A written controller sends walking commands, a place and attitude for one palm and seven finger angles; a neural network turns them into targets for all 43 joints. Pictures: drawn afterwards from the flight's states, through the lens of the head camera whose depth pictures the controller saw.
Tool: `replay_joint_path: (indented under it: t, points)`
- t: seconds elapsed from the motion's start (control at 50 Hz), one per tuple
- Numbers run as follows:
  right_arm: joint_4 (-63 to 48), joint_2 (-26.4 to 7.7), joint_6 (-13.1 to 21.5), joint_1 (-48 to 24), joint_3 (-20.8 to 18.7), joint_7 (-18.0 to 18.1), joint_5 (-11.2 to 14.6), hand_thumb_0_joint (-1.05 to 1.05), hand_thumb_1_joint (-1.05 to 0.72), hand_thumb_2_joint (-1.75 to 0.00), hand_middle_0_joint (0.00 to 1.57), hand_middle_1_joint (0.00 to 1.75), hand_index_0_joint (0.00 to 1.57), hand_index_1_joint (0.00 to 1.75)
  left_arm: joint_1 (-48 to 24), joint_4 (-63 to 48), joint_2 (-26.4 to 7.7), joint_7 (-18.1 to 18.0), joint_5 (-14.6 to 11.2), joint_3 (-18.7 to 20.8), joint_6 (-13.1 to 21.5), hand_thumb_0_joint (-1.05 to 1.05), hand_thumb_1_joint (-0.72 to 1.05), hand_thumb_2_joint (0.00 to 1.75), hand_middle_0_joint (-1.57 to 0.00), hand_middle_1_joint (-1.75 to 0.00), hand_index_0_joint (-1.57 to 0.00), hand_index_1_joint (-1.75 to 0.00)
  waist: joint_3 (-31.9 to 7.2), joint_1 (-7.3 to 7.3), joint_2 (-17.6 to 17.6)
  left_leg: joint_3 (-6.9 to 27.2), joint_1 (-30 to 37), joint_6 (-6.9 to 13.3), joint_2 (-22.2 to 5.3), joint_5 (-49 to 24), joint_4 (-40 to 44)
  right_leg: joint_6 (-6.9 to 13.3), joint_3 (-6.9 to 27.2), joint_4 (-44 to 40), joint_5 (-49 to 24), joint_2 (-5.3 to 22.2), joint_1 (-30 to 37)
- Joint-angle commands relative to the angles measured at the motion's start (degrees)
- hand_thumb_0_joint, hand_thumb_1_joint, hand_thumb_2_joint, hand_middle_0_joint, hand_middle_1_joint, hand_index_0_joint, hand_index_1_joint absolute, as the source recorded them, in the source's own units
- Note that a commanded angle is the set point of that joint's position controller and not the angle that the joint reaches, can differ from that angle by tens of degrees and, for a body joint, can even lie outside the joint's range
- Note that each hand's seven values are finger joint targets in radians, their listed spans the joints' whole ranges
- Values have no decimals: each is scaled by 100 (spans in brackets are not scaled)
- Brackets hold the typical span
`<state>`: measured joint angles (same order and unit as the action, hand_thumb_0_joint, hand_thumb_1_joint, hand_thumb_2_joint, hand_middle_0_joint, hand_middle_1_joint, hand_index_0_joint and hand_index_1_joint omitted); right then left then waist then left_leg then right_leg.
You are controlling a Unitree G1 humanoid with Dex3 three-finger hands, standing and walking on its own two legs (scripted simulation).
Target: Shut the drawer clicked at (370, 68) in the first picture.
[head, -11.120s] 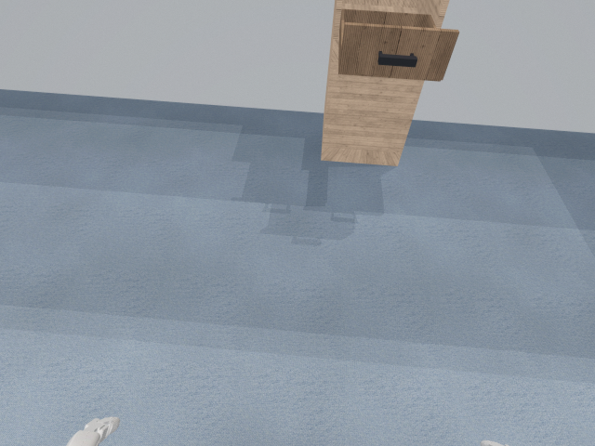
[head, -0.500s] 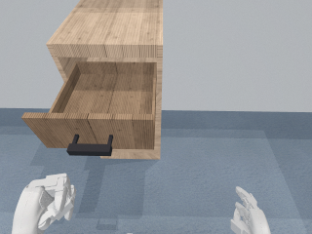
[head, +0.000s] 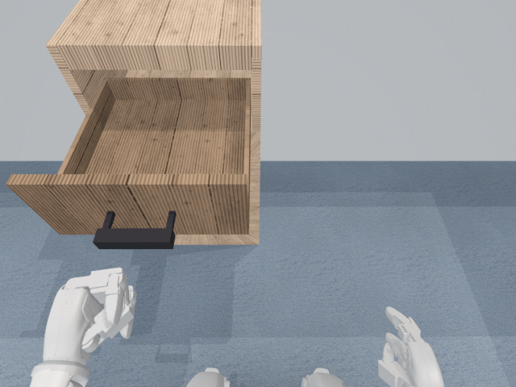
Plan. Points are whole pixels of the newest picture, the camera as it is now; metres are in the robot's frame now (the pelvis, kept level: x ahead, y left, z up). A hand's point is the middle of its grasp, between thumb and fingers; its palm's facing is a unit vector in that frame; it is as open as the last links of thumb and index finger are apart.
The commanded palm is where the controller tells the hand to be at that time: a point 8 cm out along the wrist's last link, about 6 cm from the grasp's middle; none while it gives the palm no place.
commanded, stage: bring the fist close to the handle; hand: left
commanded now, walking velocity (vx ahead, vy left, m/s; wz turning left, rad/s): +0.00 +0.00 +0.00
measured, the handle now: (138, 227) +0.36 +0.22 +0.01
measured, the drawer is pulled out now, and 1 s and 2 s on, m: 0.29 0.29 0.21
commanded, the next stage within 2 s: push the drawer shut in 0.92 s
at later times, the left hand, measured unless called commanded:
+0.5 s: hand (142, 295) +0.25 +0.19 +0.01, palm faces +0.04 -1.00 -0.07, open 3.3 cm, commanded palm +0.23 +0.24 +0.01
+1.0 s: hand (146, 292) +0.25 +0.19 +0.00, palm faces +0.04 -1.00 -0.06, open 3.3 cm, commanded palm +0.23 +0.24 +0.01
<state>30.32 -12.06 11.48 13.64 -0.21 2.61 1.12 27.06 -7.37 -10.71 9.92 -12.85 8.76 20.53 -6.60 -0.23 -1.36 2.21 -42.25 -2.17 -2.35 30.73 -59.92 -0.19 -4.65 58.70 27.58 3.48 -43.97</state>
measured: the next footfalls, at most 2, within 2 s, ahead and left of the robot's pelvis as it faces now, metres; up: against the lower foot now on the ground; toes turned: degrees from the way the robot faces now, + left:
none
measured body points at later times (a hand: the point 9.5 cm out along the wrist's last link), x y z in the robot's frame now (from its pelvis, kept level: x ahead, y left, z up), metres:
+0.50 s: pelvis -0.01 +0.00 -0.03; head +0.08 +0.00 +0.41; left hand +0.24 +0.24 +0.02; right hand +0.16 -0.24 -0.12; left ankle -0.01 +0.14 -0.67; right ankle +0.01 -0.12 -0.67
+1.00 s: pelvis -0.02 +0.00 -0.03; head +0.07 +0.01 +0.41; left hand +0.24 +0.24 +0.01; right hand +0.15 -0.24 -0.13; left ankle -0.01 +0.14 -0.67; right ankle +0.01 -0.12 -0.67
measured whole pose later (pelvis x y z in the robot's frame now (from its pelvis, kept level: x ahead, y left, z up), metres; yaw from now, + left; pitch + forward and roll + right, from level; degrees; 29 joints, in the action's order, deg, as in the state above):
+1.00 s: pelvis -0.02 +0.00 -0.03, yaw +0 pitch +19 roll -1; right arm 29.4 -13.6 6.6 12.6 0.2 2.1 0.7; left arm 11.7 5.7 -12.1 9.4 -12.2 9.7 23.6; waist -8.7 -1.0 -0.8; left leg 2.6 -56.2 -2.0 -2.2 33.1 -70.3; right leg -0.1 -4.2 68.4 29.4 3.6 -57.8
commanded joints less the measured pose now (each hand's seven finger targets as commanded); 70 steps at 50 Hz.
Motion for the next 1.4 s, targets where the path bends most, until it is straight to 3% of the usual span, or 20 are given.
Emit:
replay_joint_path:
  t: [0.0, 0.02, 0.08, 0.16, 0.24, 0.28, 0.38, 0.48, 0.54, 0.6, 0.68, 0.76, 0.8, 0.96, 1.0, 1.08, 1.12, 1.22, 1.3, 1.38]
  points:
    - [-893, -736, 274, -264, -311, 56, -22, 0, -90, -90, 20, 30, 20, 30, -226, -902, -504, -11, -43, 304, 488, 0, 90, 90, -140, -160, -140, -160, -1062, -21, 90, -160, 83, 265, 297, -1810, 622, 75, 64, -591, -1571, -265, 840]
    - [-895, -746, 284, -251, -305, 47, -28, 0, -90, -90, 20, 30, 20, 30, -290, -902, -460, 20, -33, 220, 524, 0, 90, 90, -140, -160, -140, -160, -1096, -34, -61, -170, 84, 261, 301, -1783, 579, 80, 70, -554, -1525, -259, 752]
    - [-852, -812, 277, -184, -307, 62, -44, 0, -90, -90, 20, 30, 20, 30, -727, -792, -570, 67, -22, 235, 622, 0, 90, 90, -140, -160, -140, -160, -1256, -115, 70, -133, -60, 278, 281, -1670, 430, 77, 93, -446, -1358, -274, 577]
    - [-807, -832, 249, -170, -304, 75, -60, 0, -90, -90, 20, 30, 20, 30, -1108, -599, -773, 52, -28, 426, 692, 0, 90, 90, -140, -160, -140, -160, -1487, -85, 29, -108, -238, 277, 276, -1667, 291, 97, 112, -262, -1295, -281, 488]
    - [-856, -807, 180, -170, -318, 35, -56, 0, -90, -90, 20, 30, 20, 30, -1005, -447, -612, 47, -82, 410, 644, 0, 90, 90, -140, -160, -140, -160, -1758, 14, -105, -159, -207, 258, 294, -1903, 244, 105, 102, -143, -1613, -266, 585]
    - [-849, -818, 118, -166, -335, 22, -55, 0, -90, -90, 20, 30, 20, 30, -1029, -377, -718, 51, -114, 544, 595, 0, 90, 90, -140, -160, -140, -160, -1908, 28, -33, -153, -269, 260, 286, -2052, 187, 106, 108, -78, -1821, -263, 672]
    - [-836, -858, 20, -203, -307, 0, -62, 0, -90, -90, 20, 30, 20, 30, -1465, -50, -726, 51, -52, 469, 564, 0, 90, 90, -140, -160, -140, -160, -1612, -72, -91, -144, -569, 262, 285, -1692, 78, 104, 122, -9, -1437, -268, 270]
    - [-782, -909, 11, -202, -319, 9, -85, 0, -90, -90, 20, 30, 20, 30, -2070, 255, -635, 82, -32, 363, 772, 0, 90, 90, -140, -160, -140, -160, -1659, -169, 95, -113, -783, 280, 276, -1413, -127, 102, 131, 136, -1094, -276, -106]
    - [-792, -922, 19, -223, -327, 16, -83, 0, -90, -90, 20, 30, 20, 30, -2369, 98, -773, 84, -36, 407, 853, 0, 90, 90, -140, -160, -140, -160, -1926, -112, -92, -117, -724, 284, 279, -1306, -136, 119, 175, 155, -920, -262, -102]
    - [-884, -901, -21, -209, -329, 2, -69, 0, -90, -90, 20, 30, 20, 30, -2041, -193, -903, 55, -45, 484, 791, 0, 90, 90, -140, -160, -140, -160, -2317, 44, -312, -126, -468, 281, 277, -1629, -29, 143, 175, 172, -1218, -250, 182]
    - [-935, -879, -142, -213, -312, -17, -45, 0, -90, -90, 20, 30, 20, 30, -1788, -116, -855, -71, -20, 490, 573, 0, 90, 90, -140, -160, -140, -160, -2199, 33, -102, -137, -569, 289, 277, -1640, 23, 114, 153, 129, -1306, -263, 295]
    - [-917, -897, -232, -195, -285, -23, -28, 0, -90, -90, 20, 30, 20, 30, -1815, 272, -726, -174, -33, 440, 436, 0, 90, 90, -140, -160, -140, -160, -1596, -121, 286, -123, -911, 293, 281, -1130, 38, 79, 146, -44, -799, -290, 97]
    - [-943, -900, -232, -205, -289, -16, -37, 0, -90, -90, 20, 30, 20, 30, -1968, 234, -687, -169, 0, 365, 489, 0, 90, 90, -140, -160, -140, -160, -1561, -134, 193, -138, -929, 294, 291, -983, 15, 80, 172, -63, -637, -273, 12]
    - [-899, -897, -181, -186, -298, 38, -48, 0, -90, -90, 20, 30, 20, 30, -2143, -46, -924, -17, -28, 474, 802, 0, 90, 90, -140, -160, -140, -160, -1895, -95, -86, -140, -715, 311, 290, -1286, -51, 123, 217, 13, -936, -276, 135]
    - [-900, -885, -189, -186, -300, 25, -42, 0, -90, -90, 20, 30, 20, 30, -1867, 44, -908, 14, -74, 531, 772, 0, 90, 90, -140, -160, -140, -160, -1906, -41, -99, -157, -701, 297, 299, -1372, -30, 118, 213, 11, -1079, -265, 215]
    - [-809, -915, -220, -184, -288, 38, -41, 0, -90, -90, 20, 30, 20, 30, -2390, 286, -875, 11, -47, 488, 663, 0, 90, 90, -140, -160, -140, -160, -1760, -200, -28, -152, -793, 308, 290, -1280, -99, 86, 207, 18, -1003, -271, 7]
    - [-777, -928, -222, -180, -285, 45, -39, 0, -90, -90, 20, 30, 20, 30, -2691, 392, -921, 14, -50, 527, 622, 0, 90, 90, -140, -160, -140, -160, -1719, -198, -106, -143, -834, 294, 293, -1203, -89, 96, 209, 20, -916, -264, -24]
    - [-744, -927, -202, -135, -302, 59, -46, 0, -90, -90, 20, 30, 20, 30, -2923, 339, -942, 58, -95, 550, 596, 0, 90, 90, -140, -160, -140, -160, -2164, -139, -176, -151, -559, 293, 283, -1611, -85, 104, 205, 71, -1364, -250, 184]
    - [-706, -937, -231, -111, -292, 44, -46, 0, -90, -90, 20, 30, 20, 30, -3136, 482, -952, 52, -39, 518, 553, 0, 90, 90, -140, -160, -140, -160, -2202, -155, -246, -124, -477, 271, 262, -1757, -36, 114, 167, 125, -1476, -257, 143]
    - [-595, -977, -267, -68, -280, 76, -44, 0, -90, -90, 20, 30, 20, 30, -3674, 858, -1085, -14, -28, 668, 545, 0, 90, 90, -140, -160, -140, -160, -1980, -268, 76, -97, -680, 285, 246, -1429, -53, 86, 169, 48, -1135, -283, 5]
